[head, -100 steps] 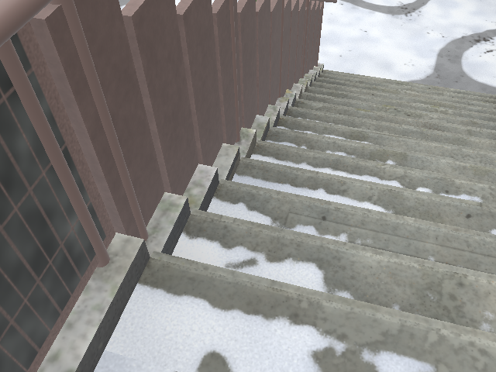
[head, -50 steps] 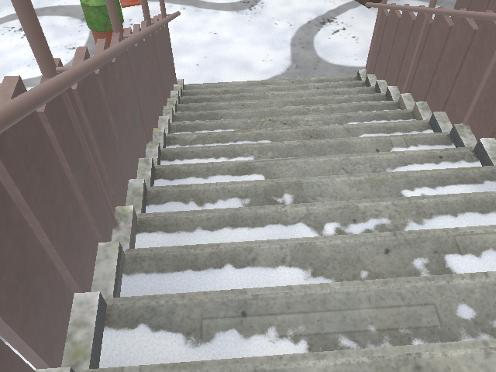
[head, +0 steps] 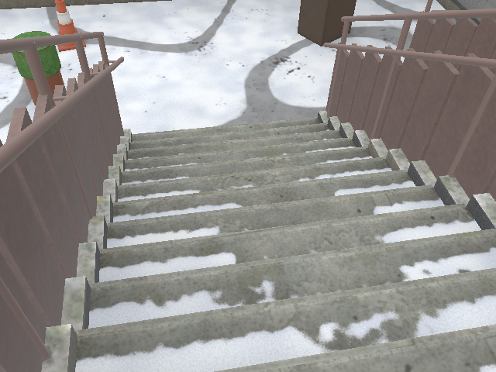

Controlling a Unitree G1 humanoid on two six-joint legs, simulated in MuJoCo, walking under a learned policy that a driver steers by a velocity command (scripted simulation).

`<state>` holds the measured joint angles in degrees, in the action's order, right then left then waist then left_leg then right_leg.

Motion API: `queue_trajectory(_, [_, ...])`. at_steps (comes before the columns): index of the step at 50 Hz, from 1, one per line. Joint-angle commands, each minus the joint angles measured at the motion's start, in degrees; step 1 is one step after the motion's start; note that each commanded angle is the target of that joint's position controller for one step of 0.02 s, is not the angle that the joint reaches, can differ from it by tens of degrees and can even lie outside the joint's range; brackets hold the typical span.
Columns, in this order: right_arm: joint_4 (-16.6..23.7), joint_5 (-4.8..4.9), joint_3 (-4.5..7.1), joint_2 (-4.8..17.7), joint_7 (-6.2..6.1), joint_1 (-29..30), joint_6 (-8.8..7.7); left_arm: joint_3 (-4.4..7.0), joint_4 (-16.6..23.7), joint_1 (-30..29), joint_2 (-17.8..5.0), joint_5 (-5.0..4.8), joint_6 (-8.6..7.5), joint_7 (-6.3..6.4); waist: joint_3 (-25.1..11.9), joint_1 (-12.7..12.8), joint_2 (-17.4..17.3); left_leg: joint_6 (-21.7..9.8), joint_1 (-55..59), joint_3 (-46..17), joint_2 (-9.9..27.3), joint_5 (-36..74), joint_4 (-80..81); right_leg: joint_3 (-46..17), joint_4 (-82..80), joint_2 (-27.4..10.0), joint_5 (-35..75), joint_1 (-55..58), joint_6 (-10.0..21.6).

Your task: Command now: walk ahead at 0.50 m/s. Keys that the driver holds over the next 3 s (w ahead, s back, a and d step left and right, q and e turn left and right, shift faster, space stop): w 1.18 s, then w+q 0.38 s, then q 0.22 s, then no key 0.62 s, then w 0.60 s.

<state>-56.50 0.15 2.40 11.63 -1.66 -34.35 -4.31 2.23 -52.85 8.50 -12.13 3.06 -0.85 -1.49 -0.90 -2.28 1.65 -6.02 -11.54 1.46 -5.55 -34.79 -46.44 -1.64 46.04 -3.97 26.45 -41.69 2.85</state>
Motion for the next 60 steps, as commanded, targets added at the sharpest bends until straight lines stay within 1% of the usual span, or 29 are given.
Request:
queue_trajectory(1, [3.33, -0.43, 0.52, 5.23, -0.82, 0.37, -0.54, 0.23, 5.85, -11.34, -1.99, -0.25, -2.14, 0.17, 8.74, -2.77, -4.09, -4.22, -10.06, -13.47, 10.48, 18.96, 5.79, 3.36, -8.03, 3.27, 1.57, 6.28, -1.57])
queue_trajectory(4, [1.63, -2.36, 0.41, 5.33, -1.96, -1.39, 1.21, -0.48, 8.9, -14.09, -0.31, -1.23, -3.02, -0.02, 10.75, -7.73, -7.0, -4.87, -1.85, -12.94, 9.68, 34.83, 1.75, 3.19, -21.74, 3.06, -6.91, 10.04, -1.79])
queue_trajectory(7, [-1.21, -3.11, -0.31, 5.41, -2.78, -2.89, 3.53, 0.77, 4.45, -0.25, -3.14, -2.3, -2.84, 1.24, 8.33, -2.71, -3.89, -6.35, 3.31, -13.53, 11.1, 47.76, -15.35, 1.82, -29.01, 2.11, -14.61, 20.52, 2.08])
queue_trajectory(8, [-1.43, -2.29, -0.26, 6.2, -2.61, -1.28, 3.66, 1.53, 0.03, 11.83, -4.48, -2.0, -2.77, 1.01, 3.66, 2.89, -1.83, -6.28, -0.63, -12.55, 9.45, 44.29, -27.4, 1.54, -34.39, 0.73, -9.13, 33.05, 3.1])
queue_trajectory(9, [-1.47, -1.71, 0.26, 6.45, -1.64, -0.04, 3.32, 2.58, -3.21, 22.17, -7.52, -1.38, -2.34, 0.84, -2.33, 7.42, 4.45, -4.33, -12.62, -5.96, 3.45, 18.84, -48.87, -0.54, -30.22, -2.6, 1.17, 50.91, 4.95])
queue_trajectory(10, [-0.6, 1.64, 0.75, 4.8, -1.19, -7.19, 2.43, 2.06, -3.79, 27.12, -9.01, -1.22, -2.02, 0.28, -15.71, 4.81, 11.47, -1.14, -33.35, -4.69, 0.18, -21.44, -70.66, -10.14, -1.02, -14.95, 23.82, 77.22, 9.95])
queue_trajectory(11, [1.84, 2.64, 0.59, 8.36, -1.63, -4.5, 1.65, 3.0, -3.75, 29.77, -11.13, -3.53, -1.66, -0.28, -22.31, 9.7, 11.33, -0.98, -46.96, -6.11, 2.01, -18.42, -75.04, -21.03, -4.76, -20.73, 7.76, 83.68, 17.41])
queue_trajectory(13, [3.92, -2.03, 1.49, 9.6, -1.28, 10.54, 2.1, 1.94, -2.3, 19.6, -7.21, -2.42, -1.21, 1.34, -2.7, 7.36, 0.42, 0.9, -52.99, -5.47, 6.83, 0.78, -57.9, -24.28, -23.04, -18.47, -36.61, 56.67, 18.2])
queue_trajectory(15, [2.58, -3.98, 1.57, 6.76, -0.01, 12.68, 3.82, 0.52, -2.72, 16.72, -4.88, -1.08, -2.15, 1.94, 6.83, 2.66, -1.08, 2.57, -41.75, -9.05, 8.44, 12.36, -39.38, -19.77, -21.73, -13.63, -29.75, 32.03, 14.48])
queue_trajectory(16, [3.46, -2.93, 1.45, 5.19, 1.08, 13.59, 4.28, 0.29, -3.03, 14.61, -4.71, -2.06, -2.97, 2.47, 10.71, -1.48, -1.08, 5.05, -32.75, -7.19, 9.6, 22.36, -22.42, -12.55, -25.69, -8.22, -28.65, 18.91, 11.61])
queue_trajectory(18, [-0.43, -4.4, 1.25, 1.86, 2.32, 8.97, 4.85, 1.14, -4.52, 16.71, -6.94, -1.82, -3.35, 2.62, 5.03, -1.3, 6.46, 5.68, -21.57, -2.31, 8.36, 28.23, -16.87, -9.73, -24.12, -5.98, -16.38, 16.04, 12.5])
queue_trajectory(19, [-1.67, -3.69, 1.57, 2.42, 2.38, 5.06, 4.98, 1.53, -4.65, 17.98, -7.92, -1.49, -3.68, 2.37, 1.85, -2.3, 6.44, 4.98, -22.72, -3.15, 8.62, 35.46, -21.41, -11.52, -21.31, -7.85, -11.6, 19.69, 13.3])
queue_trajectory(21, [2.36, -1.85, 2.85, 5.44, 2.46, 15.84, 3.61, 0.89, -5.63, 19.06, -4.08, -2.9, -4.25, 2.31, 5.27, -0.51, 0.38, 3.41, -32.58, -8.15, 10.51, 45.43, -10.25, -13.18, -18.87, -5.98, -25.64, 25.46, 11.83])
queue_trajectory(24, [4.86, -2.92, 2.26, 4.02, 3.73, 25.05, 2.4, -0.29, -4.2, 16.8, -2.96, -3.07, -4.48, 2.66, 4.79, 1.4, 1.1, 2.51, -21.06, -2.89, 8.26, 64.44, 4.36, -8.93, -16.44, -1.23, -43.59, 17.59, 9.32])
queue_trajectory(29, [7.51, -2.12, 0.59, 3.0, 4.03, 33.13, 2.46, -0.17, -4.98, 22.12, -5.79, -1.06, -3.36, 3.46, 11.38, 7.29, 2.41, 2.58, -17.67, -1.59, 7.02, 56.61, 14.34, -9.82, -8.03, -1.49, -39.48, 21.56, 9.43])
queue_trajectory(32, [7.17, -0.04, 0.69, 3.7, 2.62, 31.26, 1.66, -0.25, -7.28, 26.2, -5.02, 0.36, -2.58, 5.11, 12.74, 9.31, 0.57, 2.54, -16.41, -2.61, 9.92, 55.55, 30.14, -9.66, 2.82, -1.46, -31.55, 32.62, 9.33])
queue_trajectory(35, [-1.44, -2.19, 2.41, 7.12, 1.94, 6.82, 1.49, -0.13, -8.33, 26.06, -6.73, -0.12, -1.39, 5.0, 1.58, -0.12, -4.49, 0.05, 11.44, 0.89, 9.11, 52.08, 34.5, -5.75, 35.07, 1.49, -24.94, 27.36, 9.98])
queue_trajectory(36, [-4.32, -2.11, 3.02, 11.4, 2.52, -1.45, 1.42, 0.46, -8.49, 29.89, -4.02, -2.07, -2.13, 4.05, -7.13, -0.24, -16.42, -3.68, 34.29, -6.77, 17.51, 75.49, 13.47, -0.99, 58.51, 8.89, -68.23, 7.88, 6.24])
queue_trajectory(37, [-3.43, -1.18, 3.07, 11.94, 3.52, -5.48, 1.79, 0.33, -7.57, 33.45, -4.96, -4.61, -2.4, 4.9, -17.48, -1.43, -15.49, -8.29, 49.63, -16.55, 26.69, 77.31, 0.55, -1.98, 74.3, 8.6, -81.24, -8.43, 5.19])
queue_trajectory(38, [-3.23, 0.89, 3.88, 14.09, 3.61, -6.49, 2.1, 0.21, -4.87, 26.46, -7.12, -4.34, -2.32, 5.34, -19.32, -4.96, -15.79, -15.91, 49.5, -27.25, 32.48, 52.04, 11.67, -0.72, 78.44, 8.47, -75.19, -20.36, 4.48])
queue_trajectory(40, [-0.51, -0.51, 2.31, 8.3, 1.42, 4.06, 2.64, 1.25, -2.19, 11.16, -9.16, -1.71, -1.36, 4.46, -0.5, -2.92, -3.44, -15.34, 23.51, -27.26, 29.35, 20.77, 26.59, -2.5, 60.92, 2.79, -57.61, -22.89, 2.81])
queue_trajectory(41, [-0.7, -2.58, 1.69, 7.35, 1.5, 6.05, 2.1, 1.58, -3.97, 11.87, -7.32, -1.0, -0.27, 4.06, 4.25, -0.1, -1.63, -14.3, 9.98, -26.35, 27.71, 27.29, 24.75, -4.03, 53.73, 1.59, -55.85, -15.46, 2.52])
queue_trajectory(42, [-0.92, -3.0, 0.65, 4.59, 1.7, 8.75, 0.73, 1.91, -5.38, 13.1, -6.18, -0.77, 0.37, 3.37, 8.18, 3.84, 3.04, -9.64, -0.77, -19.71, 22.21, 31.82, 22.72, -7.88, 40.07, 0.05, -45.38, -9.92, 1.83])
queue_trajectory(45, [-0.45, -0.51, 0.83, 6.62, 1.31, 10.41, -1.28, 1.86, -4.7, 9.33, -2.92, 0.76, 1.42, 1.72, 7.44, 5.97, -5.72, -8.57, -13.57, -13.15, 16.6, 36.52, 26.17, -1.26, 16.62, 0.5, -29.88, 3.84, -1.39])
queue_trajectory(46, [-1.12, -0.87, 1.22, 7.8, 1.22, 8.76, -0.88, 1.38, -5.57, 10.29, -1.31, 1.55, 2.15, 1.81, 4.92, 5.93, -8.41, -9.35, -12.7, -13.07, 16.98, 45.29, 24.6, 0.42, 17.75, 0.41, -29.31, 6.68, -1.49])
queue_trajectory(49, [-1.76, 0.48, 0.66, 4.15, 0.39, 5.48, -1.68, 1.88, -1.97, 1.5, -3.85, -0.89, 0.37, 0.59, 6.56, 5.1, -3.19, -7.47, -4.61, -14.43, 15.44, 27.78, 19.27, -3.51, 6.9, -2.23, -7.27, -3.8, 0.75])
queue_trajectory(52, [0.35, -0.31, 0.52, 4.19, 0.34, 8.97, -1.84, 1.17, -1.65, -2.93, -2.55, -0.47, -1.26, -0.71, 6.11, 3.23, -3.13, -5.19, -14.9, -10.03, 10.85, 13.79, 15.27, 1.71, -5.32, 0.91, 8.99, 12.53, 1.14])
queue_trajectory(58, [-1.71, -3.28, 0.54, 5.82, -0.03, 0.91, 0.97, 0.04, 4.7, -13.14, -2.66, -2.31, -1.95, 0.39, 12.22, -7.25, -6.88, -5.5, 0.21, -12.11, 12.11, 26.16, 2.63, 2.97, -21.84, 0.85, -8.04, 9.27, 0.02])
queue_trajectory(60, [-3.4, -3.82, 0.34, 5.44, -1.28, -1.25, 2.5, 0.85, 2.5, -5.3, -4.09, -2.4, -2.43, 1.33, 10.68, -5.32, -4.78, -6.09, 3.57, -11.54, 12.03, 36.25, -10.22, 2.34, -28.37, -0.19, -12.53, 17.02, 1.26])
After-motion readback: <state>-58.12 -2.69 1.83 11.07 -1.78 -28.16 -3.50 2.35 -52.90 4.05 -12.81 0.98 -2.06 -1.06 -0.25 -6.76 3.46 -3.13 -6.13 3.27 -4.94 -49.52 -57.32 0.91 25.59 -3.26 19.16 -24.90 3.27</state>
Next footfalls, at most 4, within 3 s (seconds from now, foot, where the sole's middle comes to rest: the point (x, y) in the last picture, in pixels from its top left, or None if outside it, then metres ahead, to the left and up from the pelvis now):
0.18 right None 0.25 -0.11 -0.89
0.70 left None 0.57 0.07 -1.05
1.24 right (273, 328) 0.88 -0.13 -1.21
1.80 left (221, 292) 1.14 0.06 -1.37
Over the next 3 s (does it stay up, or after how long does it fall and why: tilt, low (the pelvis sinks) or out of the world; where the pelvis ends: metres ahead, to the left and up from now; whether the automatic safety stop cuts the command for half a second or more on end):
stays up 1.28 0.02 -0.64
